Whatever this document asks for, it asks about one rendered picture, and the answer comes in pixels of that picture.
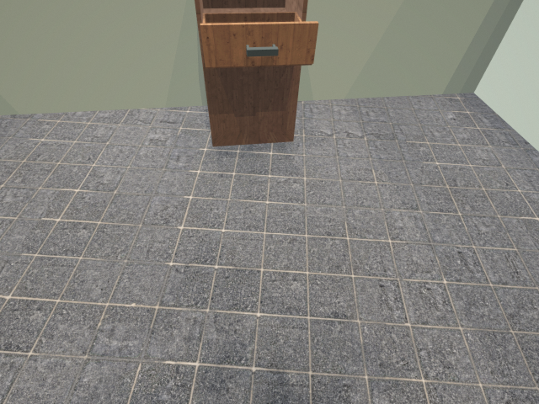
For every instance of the cabinet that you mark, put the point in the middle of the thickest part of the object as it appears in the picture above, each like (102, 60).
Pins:
(251, 105)

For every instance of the drawer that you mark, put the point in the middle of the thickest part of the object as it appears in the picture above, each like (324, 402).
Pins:
(225, 36)

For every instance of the handle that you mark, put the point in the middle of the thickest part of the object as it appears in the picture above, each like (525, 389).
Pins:
(262, 51)

